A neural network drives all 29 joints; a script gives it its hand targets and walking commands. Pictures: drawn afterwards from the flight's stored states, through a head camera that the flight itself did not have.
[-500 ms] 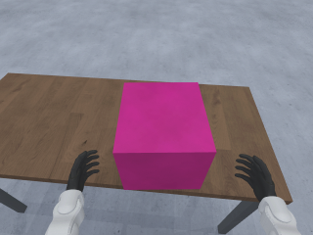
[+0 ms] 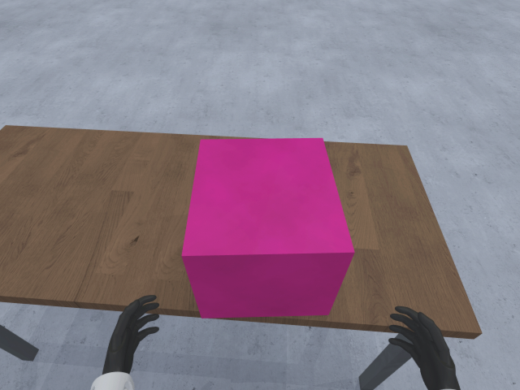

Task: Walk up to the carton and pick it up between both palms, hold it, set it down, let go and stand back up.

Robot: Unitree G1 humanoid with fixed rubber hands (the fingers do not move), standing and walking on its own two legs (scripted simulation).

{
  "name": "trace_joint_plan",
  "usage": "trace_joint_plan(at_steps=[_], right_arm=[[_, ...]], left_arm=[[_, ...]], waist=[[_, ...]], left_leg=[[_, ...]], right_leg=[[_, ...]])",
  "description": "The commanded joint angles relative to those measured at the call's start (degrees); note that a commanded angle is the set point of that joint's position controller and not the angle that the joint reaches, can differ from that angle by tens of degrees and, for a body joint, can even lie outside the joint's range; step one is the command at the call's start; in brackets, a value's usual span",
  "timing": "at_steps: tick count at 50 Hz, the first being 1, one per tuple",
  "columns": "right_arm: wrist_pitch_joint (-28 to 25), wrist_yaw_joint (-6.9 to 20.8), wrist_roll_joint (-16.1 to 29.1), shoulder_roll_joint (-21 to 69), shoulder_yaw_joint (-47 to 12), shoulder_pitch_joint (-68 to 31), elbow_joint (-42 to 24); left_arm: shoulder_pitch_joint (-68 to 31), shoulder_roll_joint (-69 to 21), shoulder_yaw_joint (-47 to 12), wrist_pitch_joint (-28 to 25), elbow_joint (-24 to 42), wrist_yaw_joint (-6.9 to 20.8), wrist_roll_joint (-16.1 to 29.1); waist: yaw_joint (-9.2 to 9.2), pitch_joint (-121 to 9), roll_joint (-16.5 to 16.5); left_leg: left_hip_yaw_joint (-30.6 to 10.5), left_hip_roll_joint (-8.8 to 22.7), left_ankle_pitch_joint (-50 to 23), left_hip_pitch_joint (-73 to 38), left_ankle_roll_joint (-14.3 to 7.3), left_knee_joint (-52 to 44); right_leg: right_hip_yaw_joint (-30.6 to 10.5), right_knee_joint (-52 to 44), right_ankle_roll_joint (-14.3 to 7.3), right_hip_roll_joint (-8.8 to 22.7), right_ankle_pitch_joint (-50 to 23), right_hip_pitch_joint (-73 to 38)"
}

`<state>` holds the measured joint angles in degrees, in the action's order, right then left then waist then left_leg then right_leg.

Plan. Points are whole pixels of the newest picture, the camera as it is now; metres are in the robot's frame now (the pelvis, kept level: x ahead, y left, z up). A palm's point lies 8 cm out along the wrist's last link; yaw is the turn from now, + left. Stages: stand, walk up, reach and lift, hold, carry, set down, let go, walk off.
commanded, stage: set down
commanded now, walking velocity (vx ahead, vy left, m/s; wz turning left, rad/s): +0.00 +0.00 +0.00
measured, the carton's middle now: (263, 226) +0.42 +0.04 -0.02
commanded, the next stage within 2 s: let go in 0.94 s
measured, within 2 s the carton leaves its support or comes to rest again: neither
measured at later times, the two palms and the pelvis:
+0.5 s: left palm (126, 370) +0.16 +0.24 -0.06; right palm (426, 383) +0.17 -0.21 -0.06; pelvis +0.01 +0.00 +0.00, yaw +0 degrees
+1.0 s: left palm (131, 379) +0.15 +0.23 -0.08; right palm out of the picture +0.15 -0.22 -0.07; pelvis +0.00 +0.01 +0.00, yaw +0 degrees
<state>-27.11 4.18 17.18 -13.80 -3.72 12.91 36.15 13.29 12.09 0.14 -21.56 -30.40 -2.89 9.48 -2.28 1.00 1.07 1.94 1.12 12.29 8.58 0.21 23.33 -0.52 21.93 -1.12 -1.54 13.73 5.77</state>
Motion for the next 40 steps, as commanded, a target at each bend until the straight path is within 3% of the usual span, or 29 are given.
trace_joint_plan(at_steps=[1, 5, 17, 28, 33, 35, 37, 40], right_arm=[[-1.9, -0.2, -0.8, -7.5, 2.4, -7.1, -4.7], [-0.4, -0.6, -2.0, -7.1, 2.4, -6.9, -3.9], [3.8, -2.3, -5.9, -5.2, 2.6, -4.6, -3.6], [7.0, -2.5, -10.7, -4.0, 4.1, -4.5, -4.2], [8.7, -2.9, -12.7, -3.9, 4.5, -3.7, -0.6], [8.3, -3.0, -12.5, -3.7, 5.1, -4.1, -3.2], [9.3, -3.0, -13.4, -3.5, 5.1, -4.0, -0.2], [10.2, -2.9, -13.7, -3.4, 5.6, -4.3, -0.7]], left_arm=[[-8.0, 5.7, 1.5, -1.1, 6.0, -0.1, -0.1], [-7.8, 5.8, 1.6, 1.4, 5.5, -0.2, -0.6], [-4.4, 5.1, 3.6, 8.6, 6.5, 1.7, -4.1], [-3.7, 4.3, 3.0, 13.2, 8.2, 1.8, -5.9], [-1.9, 4.1, 3.3, 16.6, 6.1, 2.3, -8.0], [-2.5, 4.5, 3.4, 16.6, 9.5, 2.0, -7.5], [-2.4, 4.0, 3.1, 18.1, 6.9, 2.2, -8.4], [-2.8, 4.1, 2.8, 19.8, 7.8, 2.1, -8.6]], waist=[[0.11, -2.9, -0.6], [0.00, -3.0, -0.6], [-0.04, -1.7, -0.5], [0.46, -1.7, -1.0], [0.96, -1.6, -1.1], [0.57, -3.0, -1.1], [1.12, -1.9, -1.6], [1.11, -1.8, -2.1]], left_leg=[[-0.6, -1.0, -9.3, -5.9, 1.4, -2.1], [-0.1, -1.1, -8.4, -6.6, 1.5, -2.5], [0.5, -1.4, -15.7, -10.7, 1.7, -2.8], [0.9, -1.1, -17.1, -12.0, 2.3, -3.1], [0.9, -1.0, -18.8, -13.6, 2.5, -2.9], [0.9, -1.0, -19.7, -13.3, 2.5, -2.8], [0.9, -0.8, -19.2, -13.7, 2.7, -2.8], [0.9, -0.7, -18.9, -13.5, 2.7, -2.9]], right_leg=[[-2.2, -5.1, -1.1, 1.1, -2.8, 6.9], [-2.2, -5.4, -1.3, 1.3, -2.0, 6.6], [-1.6, -6.8, -0.6, 1.4, -10.3, 4.1], [0.0, -7.4, -0.5, 0.8, -10.1, 4.1], [0.4, -7.8, -0.4, 0.7, -12.1, 3.9], [0.6, -7.4, -0.1, 0.6, -12.9, 3.3], [1.0, -7.8, -0.3, 0.6, -11.7, 4.1], [1.2, -7.9, -0.3, 0.5, -10.8, 4.6]])
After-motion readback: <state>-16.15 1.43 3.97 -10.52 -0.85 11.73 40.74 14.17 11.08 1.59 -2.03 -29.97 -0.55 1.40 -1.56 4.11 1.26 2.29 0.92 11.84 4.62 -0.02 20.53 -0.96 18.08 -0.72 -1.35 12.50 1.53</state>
